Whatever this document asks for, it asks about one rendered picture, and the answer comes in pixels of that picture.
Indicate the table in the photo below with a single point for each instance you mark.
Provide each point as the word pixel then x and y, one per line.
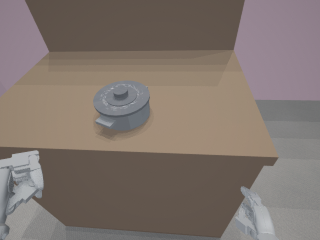
pixel 182 170

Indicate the left robot forearm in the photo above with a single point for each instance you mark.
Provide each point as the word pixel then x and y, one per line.
pixel 4 231

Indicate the right robot hand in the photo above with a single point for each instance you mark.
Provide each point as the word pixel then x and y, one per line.
pixel 259 220

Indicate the lid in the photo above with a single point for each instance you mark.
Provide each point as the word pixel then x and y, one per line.
pixel 108 105

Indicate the knob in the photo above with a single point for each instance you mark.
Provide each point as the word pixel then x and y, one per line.
pixel 120 92

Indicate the pot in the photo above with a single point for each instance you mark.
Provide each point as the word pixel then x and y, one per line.
pixel 127 122

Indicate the left robot hand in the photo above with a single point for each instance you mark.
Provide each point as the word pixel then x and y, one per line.
pixel 23 168

